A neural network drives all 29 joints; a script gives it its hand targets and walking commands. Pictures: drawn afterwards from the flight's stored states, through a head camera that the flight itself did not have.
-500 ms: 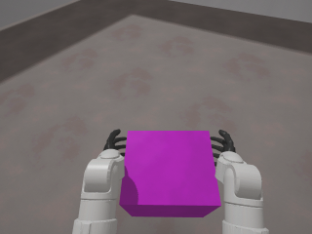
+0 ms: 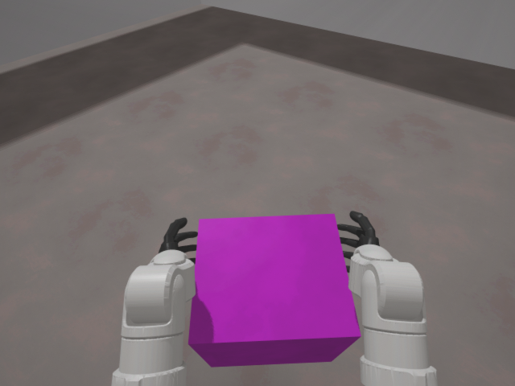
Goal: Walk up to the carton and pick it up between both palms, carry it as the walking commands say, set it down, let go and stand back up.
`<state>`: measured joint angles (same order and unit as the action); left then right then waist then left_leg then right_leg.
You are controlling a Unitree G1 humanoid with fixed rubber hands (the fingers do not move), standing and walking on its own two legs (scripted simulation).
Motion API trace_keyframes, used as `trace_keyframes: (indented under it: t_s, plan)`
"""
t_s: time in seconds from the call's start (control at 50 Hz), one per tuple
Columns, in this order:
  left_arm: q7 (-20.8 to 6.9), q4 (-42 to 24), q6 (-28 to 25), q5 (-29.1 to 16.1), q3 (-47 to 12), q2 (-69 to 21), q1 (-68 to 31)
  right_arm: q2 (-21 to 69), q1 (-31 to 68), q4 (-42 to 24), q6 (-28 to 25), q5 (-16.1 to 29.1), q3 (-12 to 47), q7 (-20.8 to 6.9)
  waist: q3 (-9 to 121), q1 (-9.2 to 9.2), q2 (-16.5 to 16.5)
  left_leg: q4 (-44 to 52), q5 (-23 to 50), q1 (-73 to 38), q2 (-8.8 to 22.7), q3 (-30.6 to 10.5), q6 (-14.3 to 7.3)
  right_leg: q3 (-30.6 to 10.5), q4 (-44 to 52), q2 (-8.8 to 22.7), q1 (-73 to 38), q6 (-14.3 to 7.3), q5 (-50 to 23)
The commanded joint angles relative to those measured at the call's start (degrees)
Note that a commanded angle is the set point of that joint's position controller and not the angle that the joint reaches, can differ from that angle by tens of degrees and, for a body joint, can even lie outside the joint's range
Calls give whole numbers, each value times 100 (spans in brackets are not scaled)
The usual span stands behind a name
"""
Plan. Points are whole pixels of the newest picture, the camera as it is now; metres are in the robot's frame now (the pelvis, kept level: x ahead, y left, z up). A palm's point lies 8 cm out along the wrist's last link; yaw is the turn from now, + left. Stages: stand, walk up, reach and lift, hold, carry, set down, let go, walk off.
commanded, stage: carry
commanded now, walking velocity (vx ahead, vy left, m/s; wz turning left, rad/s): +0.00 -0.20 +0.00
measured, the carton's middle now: (269, 294) +0.28 +0.00 +0.01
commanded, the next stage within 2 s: none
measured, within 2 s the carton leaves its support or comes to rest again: neither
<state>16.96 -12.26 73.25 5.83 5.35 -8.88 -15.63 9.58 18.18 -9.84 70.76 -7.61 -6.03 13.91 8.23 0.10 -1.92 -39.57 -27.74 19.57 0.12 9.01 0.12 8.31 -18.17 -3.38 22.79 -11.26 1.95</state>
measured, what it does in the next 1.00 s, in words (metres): steps to the right: left foot, then right foot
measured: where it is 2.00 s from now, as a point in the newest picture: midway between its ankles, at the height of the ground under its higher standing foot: outside the picture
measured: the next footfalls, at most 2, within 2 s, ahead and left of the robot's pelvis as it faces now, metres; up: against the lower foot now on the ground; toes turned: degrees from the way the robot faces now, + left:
left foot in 0.06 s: -0.02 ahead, +0.13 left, +0.00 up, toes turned +13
right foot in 0.32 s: +0.06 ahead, -0.25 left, +0.00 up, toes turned -4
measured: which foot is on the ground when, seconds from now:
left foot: up 0.00-0.04, down 0.06-0.32, up 0.34-0.50, down 0.52-0.74, up 0.76-1.00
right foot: down 0.00-0.06, up 0.08-0.30, down 0.32-0.54, up 0.56-0.70, down 0.72-1.00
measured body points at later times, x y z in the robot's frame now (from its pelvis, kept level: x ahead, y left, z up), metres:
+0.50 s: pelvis -0.08 -0.13 -0.02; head -0.05 -0.15 +0.43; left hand +0.22 +0.00 +0.05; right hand +0.22 -0.29 +0.04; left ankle -0.08 -0.02 -0.73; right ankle +0.02 -0.25 -0.74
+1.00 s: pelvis -0.16 -0.29 -0.01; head -0.15 -0.31 +0.44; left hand +0.14 -0.16 +0.07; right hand +0.13 -0.45 +0.06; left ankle -0.19 -0.17 -0.69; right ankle -0.05 -0.34 -0.74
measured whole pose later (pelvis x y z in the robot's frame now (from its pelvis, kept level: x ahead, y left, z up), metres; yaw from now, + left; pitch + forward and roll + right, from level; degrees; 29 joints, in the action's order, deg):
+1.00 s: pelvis -0.16 -0.29 -0.01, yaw +0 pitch +4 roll +3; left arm 14.2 -10.6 72.0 7.7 5.8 -9.3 -17.2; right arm 9.2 17.1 -12.3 71.8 -5.9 -5.6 16.9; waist 4.3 2.4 -0.3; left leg -53.9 -30.1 26.3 2.1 8.4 1.3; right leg 8.3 -28.2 0.8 27.8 -6.9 4.8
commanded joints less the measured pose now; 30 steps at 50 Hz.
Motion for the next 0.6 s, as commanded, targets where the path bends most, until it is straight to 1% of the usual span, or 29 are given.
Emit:
trace_keyframes:
  t_s: [0.0,0.02,0.04,0.06,0.08,0.1,0.12,0.14,0.16,0.18,0.2,0.22,0.24,0.28,0.3,0.32,0.34,0.36,0.38,0.4,0.42,0.44,0.46,0.48,0.5,0.52,0.54,0.56,0.58]
  plan:
    - [-2665,-804,-214,-2489,-3710,-5716,-3601,6314,2646,-101,-1,2719,3665,-2264,2024,196,-106,2782,900,-2561,842,-120,-249,-253,299,528,-524,2189,-34]
    - [-2654,-833,-218,-2542,-3801,-5873,-3759,6284,2968,-459,-63,2773,3744,-2255,2035,256,1434,2510,1151,-2768,2378,-1916,-711,-495,-1867,509,443,2270,1061]
    - [-2623,-796,-224,-2539,-3726,-5697,-3788,6248,3096,-453,-29,2821,3732,-2265,1831,191,2095,2125,2107,-2275,3531,-2772,-1322,-920,-3725,521,1122,2051,2468]
    - [-2601,-744,-253,-2499,-3640,-5735,-3828,6122,3146,-491,-45,2823,3841,-2301,1326,105,1536,2189,2397,-1803,3691,-2340,-1411,-1551,-4708,868,1538,1911,2475]
    - [-2576,-584,-280,-2294,-3502,-5609,-3446,6058,3120,-472,8,2840,3918,-2345,1027,37,735,2290,1598,-1201,3132,-1447,-1004,-1538,-4456,871,1669,1605,1969]
    - [-2558,-571,-257,-2310,-3502,-5665,-3636,6030,3180,-301,80,2830,3885,-2391,967,27,664,2076,1516,-1260,2782,-990,-707,-1383,-4140,818,1646,1555,1703]
    - [-2558,-479,-228,-2296,-3475,-5718,-3816,6042,3323,-99,118,2789,3739,-2426,506,27,892,2045,1526,-826,2306,-733,-438,-942,-3669,671,1503,1442,1575]
    - [-2589,-493,-201,-2357,-3616,-5752,-3926,6048,3173,117,144,2709,3700,-2418,464,40,1278,1912,2280,-851,2300,-709,-360,-675,-3270,663,1375,1445,1653]
    - [-2599,-553,-258,-2532,-3740,-5810,-4041,6145,3014,219,113,2670,3670,-2387,679,90,1002,1742,2925,-665,2068,-563,-293,-390,-2923,482,799,1466,1760]
    - [-2607,-742,-306,-2639,-3830,-5883,-4191,6164,3113,-33,66,2660,3691,-2334,851,108,1196,1436,3393,-861,1971,-368,-236,-325,-2292,420,440,1406,1910]
    - [-2650,-755,-313,-2761,-3904,-5865,-4301,6119,3256,-44,35,2694,3645,-2323,932,160,1375,1394,3367,-499,1917,-288,-160,-49,-2071,294,-20,1437,1817]
    - [-2616,-681,-322,-2708,-3803,-5811,-4103,6053,2973,-71,5,2613,3578,-2285,995,115,1508,1137,3222,-540,1797,-169,-59,-144,-1552,365,-329,1333,1581]
    - [-2573,-625,-315,-2714,-3827,-5817,-4216,6036,2869,96,15,2545,3436,-2274,1121,124,1341,812,3280,-649,1514,108,51,15,-1085,292,-501,1326,1086]
    - [-2629,-257,-244,-2733,-3759,-5863,-3940,5863,2546,140,-2,2382,3283,-2196,1349,125,502,73,2072,-190,1102,303,357,-565,-628,812,-1137,1214,-537]
    - [-2643,-278,-207,-2664,-3755,-5803,-3848,5910,2661,96,-20,2365,3308,-2211,1477,110,-131,-521,553,575,644,437,496,-1693,-426,1678,-1547,989,-1385]
    - [-2645,-415,-247,-2675,-3889,-5877,-3907,5830,2825,-144,-89,2381,3383,-2230,1648,23,-884,-1427,-1131,1083,232,461,583,-2463,-393,2310,-1654,597,-1960]
    - [-2627,-495,-293,-2574,-3708,-5841,-3883,6084,3425,-286,-49,2603,3546,-2269,1633,-9,-1463,-1293,-1094,878,403,-71,483,-2040,-626,2045,-1346,317,-1672]
    - [-2568,-544,-305,-2503,-3734,-5868,-3735,6125,3140,-143,-16,2659,3592,-2312,1570,-28,-1018,-1175,-765,541,409,7,448,-1780,-733,1789,-1044,366,-1822]
    - [-2521,-707,-342,-2381,-3579,-5757,-3728,6244,3142,-89,-34,2716,3662,-2333,1686,19,-1157,-1061,-508,560,521,-35,410,-1363,-940,1568,-1254,515,-2244]
    - [-2505,-995,-408,-2481,-3625,-5863,-3884,6354,3184,-221,-87,2865,3819,-2341,1990,50,-1223,-782,-210,339,604,-176,307,-1273,-1093,1496,-1303,643,-2259]
    - [-2516,-982,-406,-2433,-3508,-5868,-3842,6384,3334,-537,-93,2929,3968,-2314,2149,132,-1400,-147,391,120,738,-262,182,-933,-1212,1451,-1301,696,-1866]
    - [-2526,-931,-406,-2410,-3523,-5929,-3608,6249,3391,-875,-99,2942,4098,-2311,2224,214,-1102,704,1189,-382,850,-331,68,-797,-1336,1305,-1016,795,-1597]
    - [-2483,-939,-424,-2369,-3581,-5976,-3530,6210,3477,-1033,-149,2914,4029,-2314,2408,209,-258,1211,1953,-1153,1088,-739,-51,-640,-1722,1070,-506,845,-1140]
    - [-2436,-1159,-454,-2412,-3673,-5919,-3777,6281,3196,-729,-121,2968,4027,-2326,2409,179,511,1363,2609,-1897,1863,-1529,-305,-567,-2090,812,436,937,493]
    - [-2428,-886,-449,-2328,-3725,-6026,-3253,6104,3210,-1115,-209,3010,4044,-2312,2267,123,1540,1454,3798,-2299,2871,-2601,-778,-491,-2827,521,1465,1070,2404]
    - [-2374,-976,-451,-2241,-3719,-6051,-3220,6142,3189,-1139,-154,3040,4033,-2356,2151,112,1545,1480,3790,-2322,2995,-2414,-1074,-952,-3482,637,1782,1016,2661]
    - [-2405,-976,-385,-2402,-3824,-6062,-3430,6095,2817,-851,-181,2884,3906,-2364,1856,79,1749,1486,3318,-1764,2990,-2194,-1041,-1273,-3471,975,1663,966,2445]
    - [-2414,-991,-381,-2439,-3955,-6094,-3601,6043,2807,-828,-153,2848,3798,-2390,1803,99,1735,1311,3581,-1778,2564,-1667,-828,-948,-3380,775,1615,979,2185]
    - [-2415,-1272,-394,-2544,-4146,-6223,-3744,6150,2811,-857,-173,2796,3773,-2392,1690,78,1681,1340,3835,-1449,2379,-1370,-696,-894,-3255,782,1331,1040,1840]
